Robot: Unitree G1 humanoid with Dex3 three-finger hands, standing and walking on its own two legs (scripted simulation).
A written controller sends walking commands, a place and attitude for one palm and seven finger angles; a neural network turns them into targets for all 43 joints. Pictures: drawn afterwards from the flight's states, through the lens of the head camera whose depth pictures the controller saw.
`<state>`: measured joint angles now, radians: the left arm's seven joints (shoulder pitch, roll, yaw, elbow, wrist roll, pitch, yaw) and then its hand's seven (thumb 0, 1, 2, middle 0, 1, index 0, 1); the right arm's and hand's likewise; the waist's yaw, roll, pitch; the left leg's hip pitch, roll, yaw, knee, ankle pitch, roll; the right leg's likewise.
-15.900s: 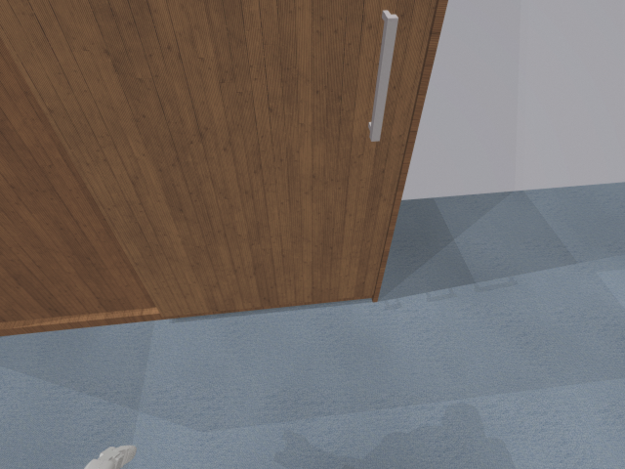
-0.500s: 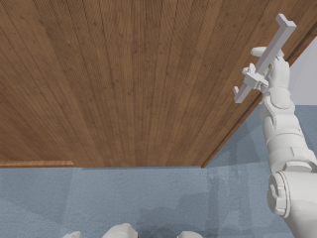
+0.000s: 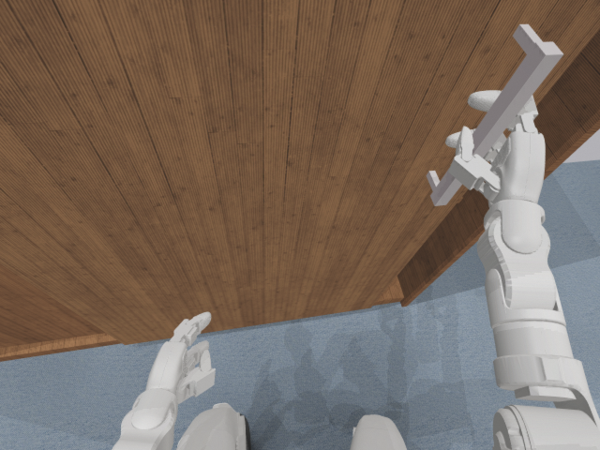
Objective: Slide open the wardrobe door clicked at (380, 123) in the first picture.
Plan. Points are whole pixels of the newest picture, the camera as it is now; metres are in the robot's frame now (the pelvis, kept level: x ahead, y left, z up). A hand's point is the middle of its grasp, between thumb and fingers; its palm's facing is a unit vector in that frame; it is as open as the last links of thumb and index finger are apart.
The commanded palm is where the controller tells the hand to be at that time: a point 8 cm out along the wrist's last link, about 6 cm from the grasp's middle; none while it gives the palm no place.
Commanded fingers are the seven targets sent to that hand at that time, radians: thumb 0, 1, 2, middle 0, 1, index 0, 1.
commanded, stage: step sideways, sliding the door along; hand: right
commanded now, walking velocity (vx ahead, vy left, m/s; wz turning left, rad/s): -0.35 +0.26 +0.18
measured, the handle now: (474, 132) +0.45 -0.22 +0.14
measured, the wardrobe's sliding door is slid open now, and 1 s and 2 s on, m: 0.12 0.47 0.67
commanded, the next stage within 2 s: none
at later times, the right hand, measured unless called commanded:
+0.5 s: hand (306, 173) +0.38 -0.01 +0.14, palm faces +0.23 +0.95 -0.20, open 6.2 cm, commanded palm +0.35 -0.01 +0.15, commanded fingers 0.00 -0.90 -0.90 0.45 1.40 0.45 1.40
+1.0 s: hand (152, 190) +0.36 +0.15 +0.15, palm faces +0.14 +0.97 -0.18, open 6.2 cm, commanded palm +0.33 +0.13 +0.15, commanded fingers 0.00 -0.90 -0.90 0.45 1.40 0.45 1.40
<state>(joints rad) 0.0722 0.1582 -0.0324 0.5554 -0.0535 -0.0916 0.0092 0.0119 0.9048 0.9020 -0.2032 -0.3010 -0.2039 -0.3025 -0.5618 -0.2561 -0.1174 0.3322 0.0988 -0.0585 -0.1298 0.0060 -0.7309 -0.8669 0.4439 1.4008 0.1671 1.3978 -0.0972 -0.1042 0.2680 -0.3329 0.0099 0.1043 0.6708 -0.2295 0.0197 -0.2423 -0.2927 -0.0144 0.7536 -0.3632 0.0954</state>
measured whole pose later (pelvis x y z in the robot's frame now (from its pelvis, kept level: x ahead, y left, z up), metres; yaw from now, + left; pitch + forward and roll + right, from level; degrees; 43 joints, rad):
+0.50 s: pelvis +0.00 +0.15 +0.00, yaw +3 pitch -3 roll +0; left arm 0.08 0.18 -0.02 0.59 -0.04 -0.09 0.01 0.02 0.91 0.90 -0.20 -0.30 -0.20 -0.30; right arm -0.34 -0.23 -0.15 0.12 0.06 -0.11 -0.14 0.00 -0.72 -0.83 0.45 1.40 0.23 1.40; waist -0.06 -0.09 0.25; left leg -0.36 0.01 0.09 0.69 -0.26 0.04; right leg -0.28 -0.26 -0.03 0.85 -0.49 0.08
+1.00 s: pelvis -0.07 +0.30 +0.01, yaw +10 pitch -2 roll +2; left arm 0.22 0.19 0.00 0.64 -0.04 -0.05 0.03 0.02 0.90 0.90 -0.20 -0.30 -0.20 -0.30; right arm -0.45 -0.31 -0.18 0.30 0.08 -0.05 -0.11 0.02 -0.76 -0.82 0.44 1.37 0.21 1.37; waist -0.07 -0.07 0.17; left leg -0.33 0.04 0.04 0.63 -0.27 -0.03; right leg -0.21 -0.32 -0.08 0.56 -0.29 0.15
